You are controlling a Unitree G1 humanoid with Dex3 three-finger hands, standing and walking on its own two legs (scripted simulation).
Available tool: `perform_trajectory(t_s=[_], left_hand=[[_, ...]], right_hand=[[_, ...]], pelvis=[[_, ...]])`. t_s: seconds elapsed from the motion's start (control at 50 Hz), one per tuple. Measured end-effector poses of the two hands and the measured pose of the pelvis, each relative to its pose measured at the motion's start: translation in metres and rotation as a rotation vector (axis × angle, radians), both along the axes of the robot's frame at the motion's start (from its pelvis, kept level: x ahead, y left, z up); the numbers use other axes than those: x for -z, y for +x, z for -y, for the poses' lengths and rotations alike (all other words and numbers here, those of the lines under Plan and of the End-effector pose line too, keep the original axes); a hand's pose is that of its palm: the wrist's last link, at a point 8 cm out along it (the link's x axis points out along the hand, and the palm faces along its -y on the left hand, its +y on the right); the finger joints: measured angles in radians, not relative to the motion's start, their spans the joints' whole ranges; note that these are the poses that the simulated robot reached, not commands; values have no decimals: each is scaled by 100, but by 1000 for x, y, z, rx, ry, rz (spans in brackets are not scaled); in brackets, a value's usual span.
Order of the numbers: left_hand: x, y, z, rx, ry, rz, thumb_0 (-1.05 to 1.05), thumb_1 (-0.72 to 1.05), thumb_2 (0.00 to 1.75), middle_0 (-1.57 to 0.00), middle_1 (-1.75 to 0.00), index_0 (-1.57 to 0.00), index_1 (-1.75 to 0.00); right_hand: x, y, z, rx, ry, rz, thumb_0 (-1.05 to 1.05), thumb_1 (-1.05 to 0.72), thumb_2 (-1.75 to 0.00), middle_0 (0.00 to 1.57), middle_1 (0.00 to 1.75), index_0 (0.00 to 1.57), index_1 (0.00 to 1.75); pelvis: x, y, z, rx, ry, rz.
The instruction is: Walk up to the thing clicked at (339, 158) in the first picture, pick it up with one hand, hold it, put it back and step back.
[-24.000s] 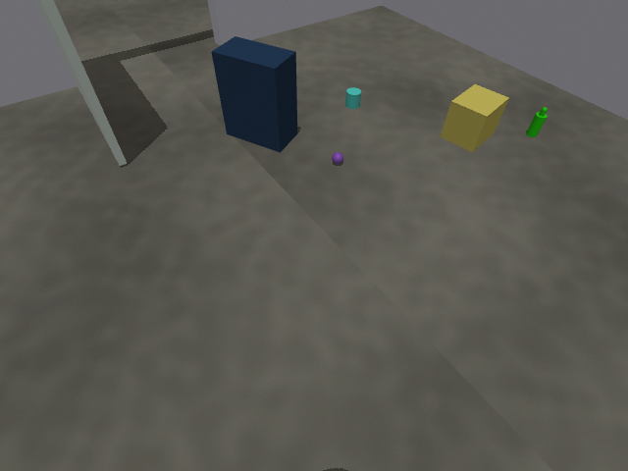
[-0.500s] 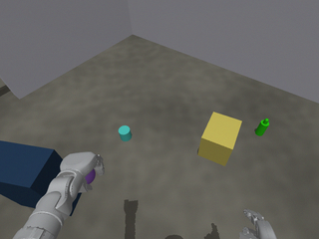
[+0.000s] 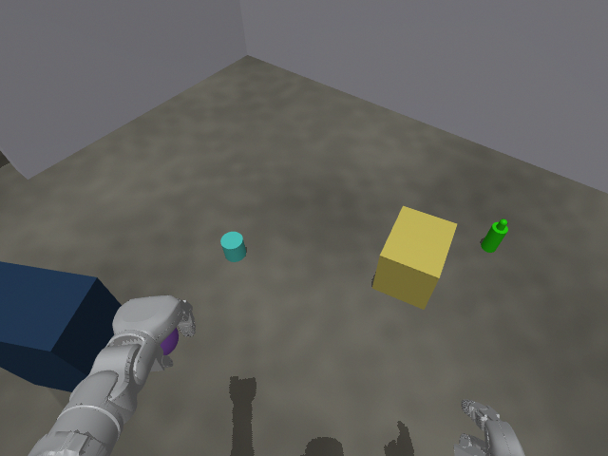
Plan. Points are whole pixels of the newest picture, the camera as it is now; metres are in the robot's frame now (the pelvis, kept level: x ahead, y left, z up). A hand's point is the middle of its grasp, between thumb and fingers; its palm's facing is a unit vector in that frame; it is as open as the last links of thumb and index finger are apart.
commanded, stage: crouch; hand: left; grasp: from above
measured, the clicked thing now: (159, 338) +0.31 +0.24 -0.08
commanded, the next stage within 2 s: lower in 1.78 s
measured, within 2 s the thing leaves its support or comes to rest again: neither
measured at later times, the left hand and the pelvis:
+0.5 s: hand (193, 367) +0.33 +0.24 -0.29, palm faces -0.41 +0.02 -0.91, open 6.7 cm; pelvis -0.05 +0.01 -0.17, yaw +0 degrees
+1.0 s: hand (208, 390) +0.34 +0.26 -0.49, palm faces -0.46 -0.01 -0.89, open 6.2 cm; pelvis -0.06 +0.01 -0.32, yaw -2 degrees
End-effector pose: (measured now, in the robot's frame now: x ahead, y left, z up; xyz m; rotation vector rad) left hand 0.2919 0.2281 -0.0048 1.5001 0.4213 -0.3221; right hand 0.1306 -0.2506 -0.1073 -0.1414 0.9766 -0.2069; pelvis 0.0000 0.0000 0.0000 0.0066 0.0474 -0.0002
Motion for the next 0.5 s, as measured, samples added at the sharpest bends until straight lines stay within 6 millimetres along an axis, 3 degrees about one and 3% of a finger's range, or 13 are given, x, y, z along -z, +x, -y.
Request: perform_trajectory(t_s=[0.12,0.22,0.36,0.5], left_hand=[[40,1,-3,8,31,-9,-3,31,42,-72,-49,-92,-53],[85,12,-5,30,56,5,-4,32,40,-73,-48,-94,-52],[159,29,-9,37,75,35,-5,33,36,-73,-48,-97,-51],[230,43,-10,15,77,50,-5,33,37,-74,-46,-97,-50]], right_hand=[[16,-18,9,-13,-34,-65,0,-89,-89,20,30,21,30],[46,-44,20,-5,-79,-131,0,-89,-89,20,30,21,30],[108,-89,29,36,-128,-221,0,-90,-89,20,30,21,30],[178,-126,20,61,-126,-309,0,-90,-89,20,30,20,30]], pelvis=[[16,-8,0,-11,-6,-80],[48,-18,-1,-16,-18,-185],[109,-35,-7,-11,-33,-331],[172,-49,-12,-7,-44,-442]])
